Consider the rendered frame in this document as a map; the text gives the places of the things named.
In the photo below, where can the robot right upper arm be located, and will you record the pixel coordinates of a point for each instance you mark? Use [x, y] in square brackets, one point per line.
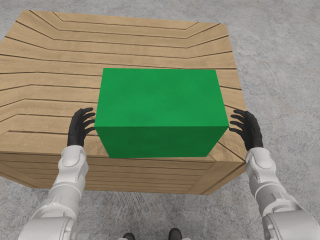
[290, 225]

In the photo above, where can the left robot hand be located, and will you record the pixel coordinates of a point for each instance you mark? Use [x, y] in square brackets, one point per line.
[77, 131]

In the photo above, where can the left robot forearm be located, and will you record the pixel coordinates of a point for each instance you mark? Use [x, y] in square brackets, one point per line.
[66, 193]

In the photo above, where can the carton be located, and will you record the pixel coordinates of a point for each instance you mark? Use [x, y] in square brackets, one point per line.
[159, 113]

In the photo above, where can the right robot hand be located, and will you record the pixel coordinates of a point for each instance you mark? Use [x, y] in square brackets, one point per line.
[251, 132]

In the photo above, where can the right robot forearm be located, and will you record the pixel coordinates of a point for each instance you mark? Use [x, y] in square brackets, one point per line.
[264, 185]

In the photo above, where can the robot right foot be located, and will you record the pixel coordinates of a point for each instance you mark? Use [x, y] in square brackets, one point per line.
[175, 234]

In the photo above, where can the pedestal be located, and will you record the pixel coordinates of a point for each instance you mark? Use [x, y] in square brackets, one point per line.
[51, 65]

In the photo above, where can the robot left upper arm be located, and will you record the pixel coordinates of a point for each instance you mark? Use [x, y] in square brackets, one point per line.
[50, 228]

